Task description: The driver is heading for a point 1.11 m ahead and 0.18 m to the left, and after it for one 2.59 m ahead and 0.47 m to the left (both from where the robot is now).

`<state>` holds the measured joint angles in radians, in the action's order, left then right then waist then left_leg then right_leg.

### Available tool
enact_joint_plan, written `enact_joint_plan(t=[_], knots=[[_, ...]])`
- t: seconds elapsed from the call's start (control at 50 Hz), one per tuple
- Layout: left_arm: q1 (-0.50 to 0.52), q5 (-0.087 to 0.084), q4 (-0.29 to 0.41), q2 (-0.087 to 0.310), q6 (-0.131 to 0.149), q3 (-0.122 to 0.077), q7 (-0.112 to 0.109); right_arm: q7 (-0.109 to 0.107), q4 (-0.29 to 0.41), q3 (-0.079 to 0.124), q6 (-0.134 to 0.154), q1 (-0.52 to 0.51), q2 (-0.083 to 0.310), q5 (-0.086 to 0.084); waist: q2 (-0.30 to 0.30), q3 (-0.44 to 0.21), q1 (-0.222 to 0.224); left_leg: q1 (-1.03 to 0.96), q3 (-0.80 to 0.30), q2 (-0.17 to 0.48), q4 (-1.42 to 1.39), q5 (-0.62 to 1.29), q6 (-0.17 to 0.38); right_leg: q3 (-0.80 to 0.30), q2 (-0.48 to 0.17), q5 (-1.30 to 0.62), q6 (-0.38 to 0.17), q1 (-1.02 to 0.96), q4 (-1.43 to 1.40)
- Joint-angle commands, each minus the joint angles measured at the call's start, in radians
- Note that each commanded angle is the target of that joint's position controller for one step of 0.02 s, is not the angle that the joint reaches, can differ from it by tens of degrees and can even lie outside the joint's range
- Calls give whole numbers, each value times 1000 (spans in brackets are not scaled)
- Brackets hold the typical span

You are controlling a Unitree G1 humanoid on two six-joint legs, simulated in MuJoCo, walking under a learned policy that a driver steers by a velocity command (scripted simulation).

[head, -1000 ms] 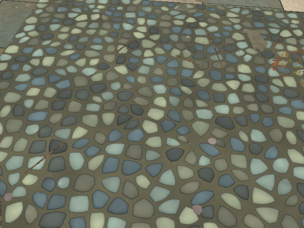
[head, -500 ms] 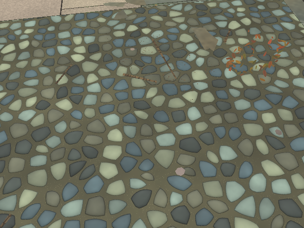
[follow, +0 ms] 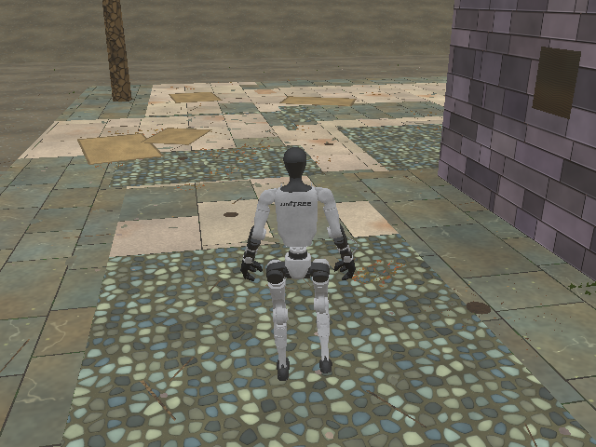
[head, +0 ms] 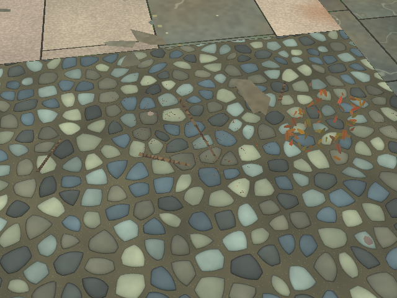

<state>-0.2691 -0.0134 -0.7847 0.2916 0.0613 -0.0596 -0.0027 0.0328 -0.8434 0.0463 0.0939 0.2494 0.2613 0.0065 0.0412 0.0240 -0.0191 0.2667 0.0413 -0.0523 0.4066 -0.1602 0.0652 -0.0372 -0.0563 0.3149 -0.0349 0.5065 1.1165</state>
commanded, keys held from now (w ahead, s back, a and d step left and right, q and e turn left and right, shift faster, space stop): w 0.30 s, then w+q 0.68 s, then w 0.02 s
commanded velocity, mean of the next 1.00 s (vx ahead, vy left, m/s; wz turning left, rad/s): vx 0.50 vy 0.00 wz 0.27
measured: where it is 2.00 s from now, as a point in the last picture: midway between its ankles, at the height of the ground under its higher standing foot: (142, 160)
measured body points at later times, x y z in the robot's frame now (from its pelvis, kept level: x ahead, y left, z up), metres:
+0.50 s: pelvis +0.29 -0.06 +0.00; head +0.31 -0.07 +0.45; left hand +0.42 +0.21 -0.10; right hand +0.34 -0.33 -0.14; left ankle +0.20 +0.09 -0.65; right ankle +0.34 -0.15 -0.74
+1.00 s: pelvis +0.55 +0.04 -0.01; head +0.59 +0.06 +0.43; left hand +0.55 +0.34 -0.14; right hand +0.77 -0.18 -0.12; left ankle +0.59 +0.12 -0.74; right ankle +0.47 -0.15 -0.64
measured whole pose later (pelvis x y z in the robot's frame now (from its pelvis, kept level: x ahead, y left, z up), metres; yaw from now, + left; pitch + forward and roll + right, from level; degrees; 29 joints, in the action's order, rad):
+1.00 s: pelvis +0.55 +0.04 -0.01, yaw +21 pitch +1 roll -1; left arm -0.20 -0.02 -0.84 0.29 0.10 -0.06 0.00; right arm 0.04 -0.75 0.08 0.04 0.19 0.29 -0.02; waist 0.00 0.07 0.00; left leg 0.40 0.03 -0.07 0.56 -0.19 0.10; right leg -0.01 -0.05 0.42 0.00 0.34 1.21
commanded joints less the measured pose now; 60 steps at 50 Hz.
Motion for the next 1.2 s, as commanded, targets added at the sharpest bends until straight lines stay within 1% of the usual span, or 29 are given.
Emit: enact_joint_plan(t=[0.02,0.14,0.24,0.3,0.32,0.34,0.36,0.38,0.4,0.42,0.46,0.48,0.5,0.52,0.58,0.68,0.78,0.84,0.86,0.88,0.9,0.92,0.94,0.96,0.98,1.0,1.02,1.1,1.2], knots=[[-15,8,62,64,2,-20,-6,-7,46,25,20,-21,134,-3,-126,-23,25,-86,-270,267,-265,101,173,-32,-76,-93,24,132,-70],[180,8,107,23,16,-2,5,-28,2,31,5,59,167,-18,-98,10,-35,-127,-122,214,-284,220,132,14,-50,-397,50,129,-436],[315,-4,153,25,29,4,32,-32,-47,34,-21,147,179,-25,-97,49,-78,-271,-136,274,-233,231,129,25,-17,-387,30,150,-580],[296,-2,159,53,36,-4,46,-39,-58,43,-38,140,198,-27,-118,27,-39,-356,-147,310,-149,383,106,31,5,-272,-11,97,-623],[240,2,147,75,39,-15,44,-41,-57,45,-42,129,205,-29,-129,-9,-2,-349,-147,299,-77,529,95,49,32,-243,-28,-9,-638],[102,5,107,113,41,-37,38,-41,-54,40,-46,109,197,-29,-117,-92,75,-307,-120,254,74,636,72,68,55,-270,-57,-211,-669],[-83,18,66,173,41,-58,26,-41,-31,23,-44,98,160,-15,-75,-237,150,-126,-93,202,321,485,40,-35,-56,-316,-111,-532,-609],[-181,28,45,274,33,-83,19,-34,-11,-14,-23,221,39,-9,166,-398,119,294,-33,33,719,-40,-35,-466,-327,-195,-261,-943,-642],[-201,18,42,184,27,-60,18,-27,-34,-2,-4,204,97,-26,183,-456,147,414,-170,19,859,-418,-34,-665,-373,-68,-286,-943,-764],[-125,14,46,137,26,-42,13,-24,-7,24,3,109,178,-56,116,-270,142,492,-175,77,908,-364,-25,-507,-337,-19,-228,-800,-794],[9,16,50,76,29,-22,13,-30,10,28,-4,22,158,-45,42,-89,83,452,-135,156,815,-208,-31,-282,-254,-85,-173,-518,-877],[50,22,49,47,39,-14,16,-36,0,35,-21,41,142,-39,52,-48,47,394,-143,182,774,-153,-32,-194,-212,-128,-146,-428,-921],[72,27,42,52,46,-18,18,-37,-6,31,-36,76,113,-40,84,-41,21,341,-142,191,763,-124,-42,-152,-211,-157,-153,-365,-954],[83,26,34,50,54,-20,20,-37,-10,28,-49,88,89,-39,69,-27,10,328,-140,196,752,-110,-51,-104,-207,-213,-159,-331,-976],[79,34,5,73,62,-29,11,-41,18,34,-65,38,81,-34,30,6,0,401,-157,195,669,6,-67,17,-198,-331,-158,-332,-999],[42,26,-26,114,51,-39,-10,-10,72,22,-52,-111,50,-24,2,39,48,379,-78,174,369,238,-58,169,-175,-373,-128,-381,-1015],[-29,1,-68,149,15,-55,-16,19,149,18,-55,-233,54,-25,-8,76,82,440,-25,155,240,146,-14,215,-239,-483,-110,-579,-942],[-1,-10,-61,188,-9,-67,-25,27,165,42,-62,-167,99,-26,38,4,19,289,59,71,236,-12,40,253,-242,-918,-77,-632,-752],[15,-12,-57,197,-19,-69,-27,25,146,62,-64,-63,133,-30,40,-54,-44,152,82,27,219,-34,67,269,-225,-1020,-60,-610,-597],[26,-13,-52,186,-21,-62,-29,13,103,97,-66,102,192,-33,10,-139,-129,-99,68,-13,150,22,106,290,-178,-951,-23,-501,-367],[-8,25,-29,109,-10,-35,-27,-11,80,126,-76,210,294,-36,-181,-220,-133,-383,-234,173,134,68,175,290,-108,-412,28,-217,-35],[-62,26,23,13,26,-2,-12,-7,116,124,-62,146,343,-36,-338,-347,-29,-648,-829,377,-50,-159,385,98,117,280,76,165,273],[57,-14,34,110,65,-19,5,2,128,97,-49,160,250,-29,-176,-344,-104,-644,-825,380,-133,-196,338,-61,62,246,47,275,306],[122,-38,58,122,84,-22,11,1,125,85,-37,130,206,-24,-139,-218,-95,-539,-679,349,-130,-140,296,-49,21,162,19,317,260],[124,-21,48,109,90,-21,3,1,134,76,-30,64,180,-25,-42,-132,-43,-383,-561,303,-127,-28,259,-47,-26,86,15,269,162],[111,5,31,122,83,-29,-3,-5,146,63,-28,3,136,-21,-44,-101,-7,-270,-463,272,-135,78,236,-44,-61,38,22,197,75],[86,10,20,123,69,-33,0,-10,163,54,-27,-28,117,-9,-68,-86,19,-192,-415,251,-156,149,228,-44,-80,5,29,132,43],[112,23,26,73,32,-21,-1,-30,141,58,-18,11,151,-10,-74,-48,23,-89,-283,219,-212,330,224,-4,-79,-124,82,115,-137],[269,12,61,43,40,-4,13,-42,105,56,-21,70,162,-16,-104,-6,-45,-85,-188,168,-228,208,154,24,-31,-439,84,67,-478]])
